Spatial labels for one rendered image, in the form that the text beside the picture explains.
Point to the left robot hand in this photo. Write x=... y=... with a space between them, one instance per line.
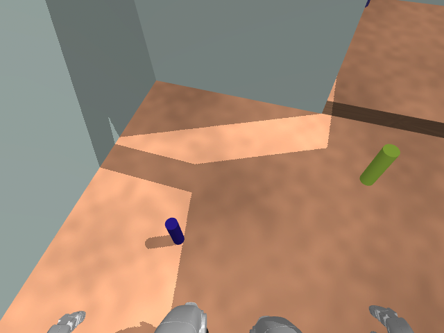
x=68 y=322

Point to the right robot hand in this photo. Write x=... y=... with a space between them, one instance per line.
x=390 y=320

